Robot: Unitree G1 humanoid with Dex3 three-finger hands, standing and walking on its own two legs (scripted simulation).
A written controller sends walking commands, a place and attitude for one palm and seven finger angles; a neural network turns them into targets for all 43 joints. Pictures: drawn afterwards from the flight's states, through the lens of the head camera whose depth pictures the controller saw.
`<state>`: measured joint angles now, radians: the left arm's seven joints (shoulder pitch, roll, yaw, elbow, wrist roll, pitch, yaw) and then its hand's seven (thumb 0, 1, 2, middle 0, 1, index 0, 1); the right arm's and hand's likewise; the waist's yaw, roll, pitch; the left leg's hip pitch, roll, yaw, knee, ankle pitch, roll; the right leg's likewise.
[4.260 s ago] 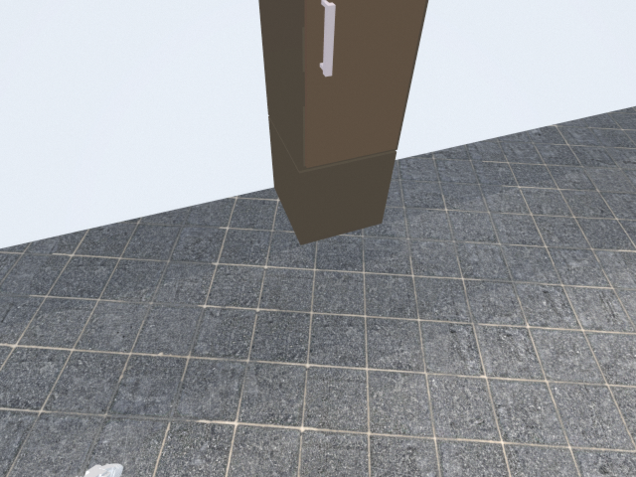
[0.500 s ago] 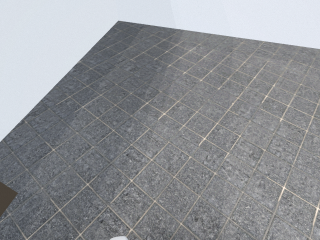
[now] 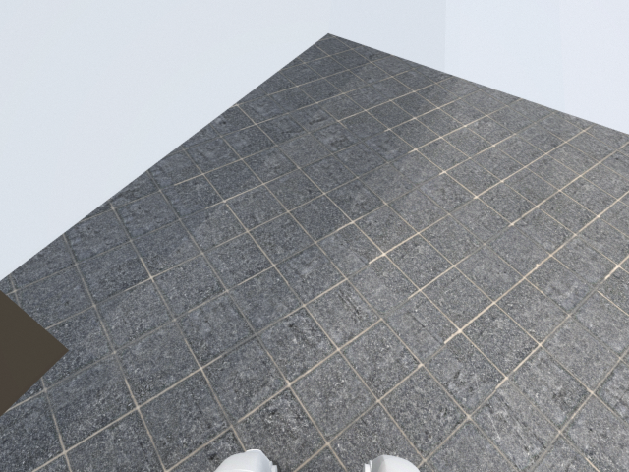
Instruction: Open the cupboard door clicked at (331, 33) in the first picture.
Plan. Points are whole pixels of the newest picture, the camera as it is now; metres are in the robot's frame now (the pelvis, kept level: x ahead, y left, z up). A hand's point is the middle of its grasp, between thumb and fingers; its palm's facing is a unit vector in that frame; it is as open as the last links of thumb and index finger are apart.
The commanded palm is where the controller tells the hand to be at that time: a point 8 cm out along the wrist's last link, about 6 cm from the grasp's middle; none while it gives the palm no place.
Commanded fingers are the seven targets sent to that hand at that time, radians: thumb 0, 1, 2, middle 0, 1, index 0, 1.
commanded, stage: turn to face it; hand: left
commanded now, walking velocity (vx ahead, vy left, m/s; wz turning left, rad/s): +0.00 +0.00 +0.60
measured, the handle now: out of the picture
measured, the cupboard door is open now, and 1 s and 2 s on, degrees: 0 0 0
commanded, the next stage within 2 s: take the last steps up to it in 1.74 s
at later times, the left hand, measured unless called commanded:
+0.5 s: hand out of the picture +0.05 +0.14 -0.13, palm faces +0.31 -0.91 -0.27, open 7.3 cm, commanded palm none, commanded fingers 0.00 0.90 0.90 -0.20 -0.30 -0.20 -0.30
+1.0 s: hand out of the picture -0.03 +0.20 -0.14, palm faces +0.61 -0.74 -0.29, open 7.3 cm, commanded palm none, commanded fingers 0.00 0.90 0.90 -0.20 -0.30 -0.20 -0.30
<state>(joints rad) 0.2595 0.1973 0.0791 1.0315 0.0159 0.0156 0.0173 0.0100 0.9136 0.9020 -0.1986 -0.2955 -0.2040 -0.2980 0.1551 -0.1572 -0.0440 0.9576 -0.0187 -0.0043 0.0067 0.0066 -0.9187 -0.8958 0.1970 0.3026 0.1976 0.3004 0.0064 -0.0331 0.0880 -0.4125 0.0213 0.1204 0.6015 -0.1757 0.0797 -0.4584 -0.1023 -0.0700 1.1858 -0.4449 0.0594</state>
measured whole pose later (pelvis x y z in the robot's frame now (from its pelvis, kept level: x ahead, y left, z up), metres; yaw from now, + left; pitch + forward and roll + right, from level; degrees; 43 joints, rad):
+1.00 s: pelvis +0.02 -0.05 +0.01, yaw +37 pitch +0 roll +0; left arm 0.16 0.27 0.08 0.87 0.01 0.05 0.01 0.01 0.91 0.90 -0.20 -0.30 -0.20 -0.30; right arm 0.14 -0.23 -0.06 0.89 -0.02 0.04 0.02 0.01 -0.91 -0.90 0.20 0.30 0.20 0.30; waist -0.01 -0.01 0.08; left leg -0.29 -0.02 -0.06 0.51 -0.23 0.01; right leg -0.44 -0.08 -0.02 0.89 -0.44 0.09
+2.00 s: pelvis +0.01 -0.08 +0.01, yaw +63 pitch -2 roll +1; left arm 0.21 0.18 0.03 0.97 0.02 0.00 0.02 0.01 0.91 0.90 -0.20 -0.30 -0.20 -0.30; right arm 0.23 -0.19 -0.05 1.01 -0.02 0.04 0.01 0.01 -0.91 -0.90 0.20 0.30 0.20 0.30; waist -0.01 0.04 0.03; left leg -0.30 -0.02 -0.02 0.65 -0.39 0.01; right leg -0.21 -0.04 -0.09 0.54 -0.31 0.01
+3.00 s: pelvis +0.09 +0.19 +0.00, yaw +64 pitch -1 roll +1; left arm 0.08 0.18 0.05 0.98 0.02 -0.05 -0.01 0.00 0.91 0.90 -0.19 -0.29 -0.20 -0.30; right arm 0.47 -0.10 -0.04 1.18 -0.02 -0.03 0.00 0.01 -0.91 -0.90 0.20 0.30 0.20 0.30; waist -0.07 0.01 0.08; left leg -0.06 0.09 0.17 0.67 -0.49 -0.02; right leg -0.40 -0.06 -0.14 0.59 -0.14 -0.05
